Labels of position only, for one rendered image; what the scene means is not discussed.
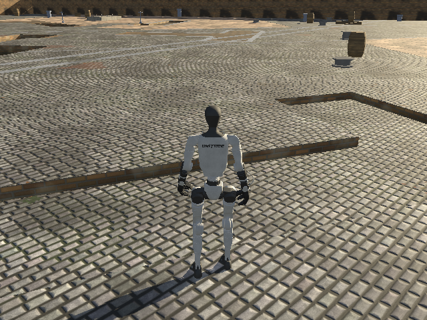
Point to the robot left forearm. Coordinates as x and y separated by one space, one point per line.
182 176

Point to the robot right upper arm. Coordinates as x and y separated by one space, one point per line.
237 152

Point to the robot left hand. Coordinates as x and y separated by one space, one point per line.
186 186

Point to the robot right forearm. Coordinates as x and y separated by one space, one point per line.
243 179

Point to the robot left upper arm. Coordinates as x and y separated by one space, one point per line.
189 151

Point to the humanoid robot torso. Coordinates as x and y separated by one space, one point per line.
213 160

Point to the robot head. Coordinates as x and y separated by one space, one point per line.
213 115

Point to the robot right hand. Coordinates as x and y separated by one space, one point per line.
244 195

